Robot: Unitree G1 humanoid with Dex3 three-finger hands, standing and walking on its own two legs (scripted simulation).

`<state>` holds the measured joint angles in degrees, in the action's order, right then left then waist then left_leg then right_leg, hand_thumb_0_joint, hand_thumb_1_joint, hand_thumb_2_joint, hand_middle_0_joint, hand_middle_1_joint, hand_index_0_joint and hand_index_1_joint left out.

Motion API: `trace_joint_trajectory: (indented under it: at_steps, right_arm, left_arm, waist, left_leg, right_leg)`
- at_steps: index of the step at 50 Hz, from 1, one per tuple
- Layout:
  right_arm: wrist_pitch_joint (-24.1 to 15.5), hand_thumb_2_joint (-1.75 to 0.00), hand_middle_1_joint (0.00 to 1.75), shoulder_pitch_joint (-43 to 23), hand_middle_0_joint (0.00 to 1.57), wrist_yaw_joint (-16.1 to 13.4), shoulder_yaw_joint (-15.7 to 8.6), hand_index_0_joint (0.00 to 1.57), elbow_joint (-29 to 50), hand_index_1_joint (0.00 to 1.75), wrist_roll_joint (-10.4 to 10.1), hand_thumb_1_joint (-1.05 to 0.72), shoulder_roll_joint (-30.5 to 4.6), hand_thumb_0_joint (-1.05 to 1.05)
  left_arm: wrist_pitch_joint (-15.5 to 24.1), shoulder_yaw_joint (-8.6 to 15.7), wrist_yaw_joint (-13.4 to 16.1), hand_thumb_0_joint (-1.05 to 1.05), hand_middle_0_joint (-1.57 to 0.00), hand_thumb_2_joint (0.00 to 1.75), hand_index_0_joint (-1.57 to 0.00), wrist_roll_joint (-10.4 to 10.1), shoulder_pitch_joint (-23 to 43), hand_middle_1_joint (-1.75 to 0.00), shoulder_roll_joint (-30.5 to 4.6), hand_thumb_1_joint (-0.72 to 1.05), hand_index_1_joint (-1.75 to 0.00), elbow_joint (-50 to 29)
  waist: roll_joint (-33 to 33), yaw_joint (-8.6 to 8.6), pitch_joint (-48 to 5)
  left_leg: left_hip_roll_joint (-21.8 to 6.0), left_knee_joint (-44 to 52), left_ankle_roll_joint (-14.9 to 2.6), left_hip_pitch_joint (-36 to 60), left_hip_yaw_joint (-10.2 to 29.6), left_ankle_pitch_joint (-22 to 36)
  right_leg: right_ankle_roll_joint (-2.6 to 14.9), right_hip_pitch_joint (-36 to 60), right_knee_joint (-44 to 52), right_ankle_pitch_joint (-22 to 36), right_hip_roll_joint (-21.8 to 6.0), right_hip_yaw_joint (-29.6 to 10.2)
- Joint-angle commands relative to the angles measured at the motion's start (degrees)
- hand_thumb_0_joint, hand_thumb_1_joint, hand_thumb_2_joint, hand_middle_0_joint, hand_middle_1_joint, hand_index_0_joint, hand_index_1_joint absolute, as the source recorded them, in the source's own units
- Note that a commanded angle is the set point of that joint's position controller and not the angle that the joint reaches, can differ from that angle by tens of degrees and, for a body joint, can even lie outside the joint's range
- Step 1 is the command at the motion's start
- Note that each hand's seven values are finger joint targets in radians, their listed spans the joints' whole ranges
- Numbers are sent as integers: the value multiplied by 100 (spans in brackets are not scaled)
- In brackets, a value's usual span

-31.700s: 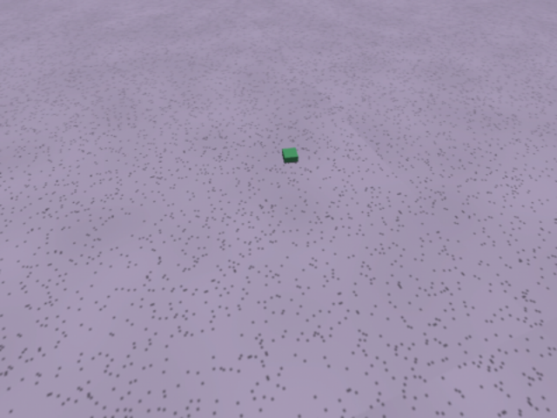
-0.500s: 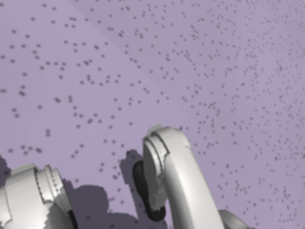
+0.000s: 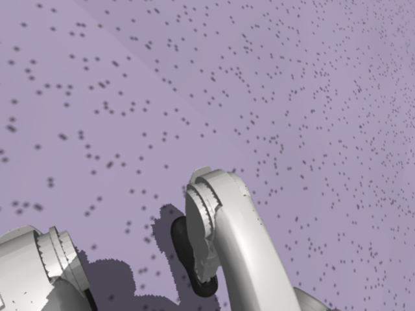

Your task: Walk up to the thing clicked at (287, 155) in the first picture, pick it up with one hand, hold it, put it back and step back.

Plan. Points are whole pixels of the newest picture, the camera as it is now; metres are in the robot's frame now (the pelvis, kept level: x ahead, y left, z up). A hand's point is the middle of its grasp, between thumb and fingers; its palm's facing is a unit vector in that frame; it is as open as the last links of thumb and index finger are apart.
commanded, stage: open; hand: left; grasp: from above
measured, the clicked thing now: out of the picture +0.41 +0.34 -0.28
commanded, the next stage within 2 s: withdraw in 0.68 s
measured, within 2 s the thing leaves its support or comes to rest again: neither
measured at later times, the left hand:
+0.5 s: hand out of the picture +0.41 +0.33 -0.25, palm faces -0.36 -0.27 -0.89, open 13.9 cm
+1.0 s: hand out of the picture +0.41 +0.33 -0.24, palm faces -0.33 -0.27 -0.90, open 14.0 cm
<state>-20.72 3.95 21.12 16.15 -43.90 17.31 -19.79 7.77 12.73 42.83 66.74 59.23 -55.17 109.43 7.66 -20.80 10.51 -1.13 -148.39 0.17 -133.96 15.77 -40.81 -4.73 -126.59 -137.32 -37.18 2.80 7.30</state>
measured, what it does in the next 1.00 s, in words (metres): stands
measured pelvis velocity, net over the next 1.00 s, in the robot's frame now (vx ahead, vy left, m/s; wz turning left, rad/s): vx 0.00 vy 0.00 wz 0.00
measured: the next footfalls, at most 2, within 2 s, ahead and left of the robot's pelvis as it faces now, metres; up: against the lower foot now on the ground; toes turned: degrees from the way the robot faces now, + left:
none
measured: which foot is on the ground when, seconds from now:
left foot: down 0.00-1.00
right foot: down 0.00-1.00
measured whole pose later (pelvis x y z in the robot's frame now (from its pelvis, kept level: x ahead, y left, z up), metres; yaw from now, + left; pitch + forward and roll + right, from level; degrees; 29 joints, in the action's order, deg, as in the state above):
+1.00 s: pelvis +0.00 +0.00 +0.01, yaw +0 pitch +27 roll -15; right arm -20.1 5.9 21.7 13.2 -43.8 15.4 -20.1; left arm 7.1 13.5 39.4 65.6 54.9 -51.8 97.3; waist 6.6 -19.3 8.9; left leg -1.0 -146.7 0.8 -133.8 15.8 -41.3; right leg -3.8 -126.5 -135.8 -37.7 2.2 7.7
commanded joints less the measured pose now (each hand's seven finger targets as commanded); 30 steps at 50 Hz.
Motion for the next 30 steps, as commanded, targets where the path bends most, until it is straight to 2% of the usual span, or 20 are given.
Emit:
trace_joint_trajectory:
  at_steps: [1,2,3,4,5,6,10,11,12,14,17,19,20,21,22,24,25,29,30]
  right_arm:
    - [-64,-90,30,912,20,-19,-549,20,-52,30,-71,-88,-1967,0]
    - [-65,-90,30,888,20,-23,-541,20,-34,30,-90,-88,-1945,0]
    - [-77,-90,30,992,20,-7,-546,20,-34,30,-67,-88,-1982,0]
    - [-104,-90,30,954,20,7,-529,20,-10,30,-72,-88,-1919,0]
    - [-94,-90,30,966,20,-5,-552,20,-78,30,-71,-88,-1973,0]
    - [-98,-90,30,1005,20,-3,-543,20,-62,30,-85,-88,-1952,0]
    - [-156,-90,30,922,20,36,-547,20,-1,30,-99,-88,-1962,0]
    - [-143,-90,30,912,20,14,-574,20,-33,30,-108,-88,-2048,0]
    - [-152,-90,30,922,20,20,-564,20,-16,30,-133,-88,-1975,0]
    - [-140,-90,30,955,20,7,-592,20,-41,30,-155,-88,-1995,0]
    - [-137,-90,30,962,20,26,-596,20,-36,30,-137,-88,-2023,0]
    - [-133,-90,30,988,20,40,-581,20,-29,30,-132,-88,-1944,0]
    - [-135,-90,30,976,20,34,-613,20,-62,30,-144,-88,-1992,0]
    - [-132,-90,30,995,20,52,-593,20,-25,30,-139,-88,-1974,0]
    - [-113,-90,30,998,20,42,-612,20,-40,30,-153,-88,-1987,0]
    - [-126,-90,30,964,20,57,-595,20,-25,30,-147,-88,-1938,0]
    - [-105,-90,30,1021,20,45,-636,20,-32,30,-148,-88,-2030,0]
    - [-81,-90,30,1025,20,54,-625,20,23,30,-174,-88,-1955,0]
    - [-69,-89,30,1036,20,39,-656,20,-7,30,-186,-87,-2012,0]
  left_arm:
    - [62,-113,221,0,-33,80,-31,-59,1416,-74,-1143,-29,-75,-682]
    - [50,-149,222,0,-31,82,-30,-46,1395,-76,-1146,-31,-77,-709]
    - [57,-82,240,0,-29,84,-27,-31,1460,-78,-1173,-34,-79,-696]
    - [41,-142,218,0,-27,83,-26,-53,1405,-80,-1131,-34,-81,-645]
    - [35,-93,238,0,-27,86,-25,-73,1353,-80,-1181,-37,-82,-676]
    - [39,-94,250,0,-25,87,-23,-53,1422,-81,-1230,-39,-83,-692]
    - [18,-169,182,0,-22,90,-20,-92,1433,-85,-1176,-42,-86,-750]
    - [17,-139,206,0,-20,91,-19,-102,1451,-87,-1235,-43,-88,-770]
    - [6,-183,192,0,-19,93,-17,-92,1427,-86,-1218,-45,-88,-809]
    - [-4,-90,221,0,-16,96,-14,-116,1358,-90,-1270,-49,-92,-830]
    - [-21,-145,217,0,-12,100,-11,-95,1390,-94,-1182,-52,-96,-824]
    - [-56,-155,192,0,-11,101,-9,-131,1267,-96,-1140,-54,-98,-726]
    - [-67,-112,208,0,-10,104,-8,-160,1239,-97,-1168,-55,-99,-775]
    - [-89,-131,183,0,-10,104,-8,-157,1245,-98,-1130,-55,-100,-703]
    - [-102,-75,168,0,-9,103,-7,-186,1093,-98,-1198,-56,-100,-735]
    - [-130,-170,100,0,-9,103,-7,-177,1178,-98,-1096,-56,-100,-759]
    - [-124,-86,108,0,-8,103,-7,-207,1128,-98,-1182,-56,-100,-822]
    - [-125,-95,75,0,-8,104,-6,-210,1188,-98,-1161,-56,-100,-925]
    - [-124,-50,82,0,-8,102,-6,-243,1093,-98,-1184,-56,-100,-909]
  waist:
    - [-2703,-324,-3346]
    - [-2664,-334,-3377]
    - [-2735,-372,-3420]
    - [-2675,-374,-3288]
    - [-2685,-321,-3393]
    - [-2742,-354,-3399]
    - [-2758,-395,-3225]
    - [-2683,-375,-3278]
    - [-2685,-371,-3288]
    - [-2834,-286,-3387]
    - [-2862,-345,-3491]
    - [-2811,-348,-3356]
    - [-2864,-297,-3418]
    - [-2859,-350,-3374]
    - [-2932,-256,-3442]
    - [-2980,-310,-3392]
    - [-3105,-267,-3486]
    - [-3007,-282,-3520]
    - [-3041,-227,-3570]
  left_leg:
    - [-197,1623,8,2569,-569,829]
    - [-192,1591,-3,2532,-595,842]
    - [-183,1611,-3,2585,-580,938]
    - [-180,1541,-17,2507,-624,854]
    - [-190,1620,3,2550,-602,892]
    - [-190,1583,-1,2562,-611,924]
    - [-186,1590,-5,2574,-613,787]
    - [-194,1620,-6,2511,-596,722]
    - [-192,1577,-4,2541,-623,775]
    - [-202,1689,27,2623,-579,874]
    - [-209,1668,42,2723,-532,1020]
    - [-199,1626,26,2649,-612,984]
    - [-210,1656,38,2681,-585,1026]
    - [-193,1672,33,2643,-579,997]
    - [-200,1727,42,2698,-590,1052]
    - [-202,1697,50,2770,-568,1043]
    - [-203,1795,69,2844,-552,1101]
    - [-198,1737,46,2796,-570,1148]
    - [-204,1769,56,2822,-562,1124]
  right_leg:
    - [482,1730,1058,1118,184,922]
    - [472,1805,1103,1150,193,906]
    - [473,1808,1090,1205,191,938]
    - [457,1795,1106,1167,180,917]
    - [470,1841,1121,1169,195,917]
    - [470,1886,1126,1215,199,905]
    - [457,1785,1127,1107,164,925]
    - [460,1804,1169,1060,182,920]
    - [454,1879,1170,1135,173,884]
    - [486,1875,1131,1174,183,904]
    - [484,1860,1045,1312,175,943]
    - [473,1934,1102,1318,170,900]
    - [472,1900,1111,1317,167,910]
    - [478,1863,1084,1297,149,928]
    - [489,1934,1116,1322,165,905]
    - [483,1791,1044,1321,137,935]
    - [506,1863,1067,1354,163,927]
    - [511,1897,1047,1405,159,919]
    - [520,1902,1069,1364,168,912]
